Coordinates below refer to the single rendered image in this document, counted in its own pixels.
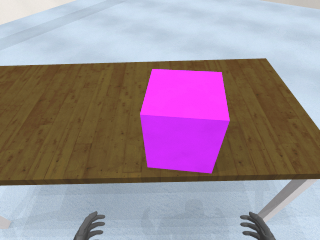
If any right robot hand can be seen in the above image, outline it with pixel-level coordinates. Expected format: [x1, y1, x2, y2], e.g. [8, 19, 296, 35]
[240, 211, 276, 240]

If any left robot hand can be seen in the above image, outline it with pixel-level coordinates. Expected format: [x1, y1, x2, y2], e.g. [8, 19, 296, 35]
[73, 211, 106, 240]

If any carton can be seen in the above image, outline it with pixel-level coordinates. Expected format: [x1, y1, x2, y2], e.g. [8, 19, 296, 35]
[140, 69, 230, 174]

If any table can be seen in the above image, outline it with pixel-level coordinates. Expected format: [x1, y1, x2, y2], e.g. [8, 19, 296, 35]
[0, 58, 320, 229]

